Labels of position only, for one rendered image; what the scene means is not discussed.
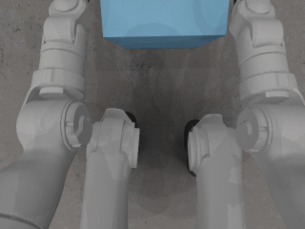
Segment left robot forearm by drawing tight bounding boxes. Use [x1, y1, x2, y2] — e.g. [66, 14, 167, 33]
[16, 0, 93, 139]

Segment robot left upper arm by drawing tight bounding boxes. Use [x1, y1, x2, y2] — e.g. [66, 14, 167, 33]
[0, 99, 93, 229]

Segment robot left foot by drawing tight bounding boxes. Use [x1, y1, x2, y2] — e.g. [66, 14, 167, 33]
[125, 112, 137, 129]

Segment right robot forearm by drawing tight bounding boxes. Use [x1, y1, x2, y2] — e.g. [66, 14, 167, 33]
[229, 0, 305, 108]

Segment left robot thigh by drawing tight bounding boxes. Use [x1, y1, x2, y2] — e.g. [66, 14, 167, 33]
[79, 117, 140, 229]

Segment carton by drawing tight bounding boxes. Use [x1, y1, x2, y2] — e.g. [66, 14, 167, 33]
[100, 0, 230, 50]

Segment robot right upper arm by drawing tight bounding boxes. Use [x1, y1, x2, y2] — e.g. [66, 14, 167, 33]
[234, 104, 305, 229]

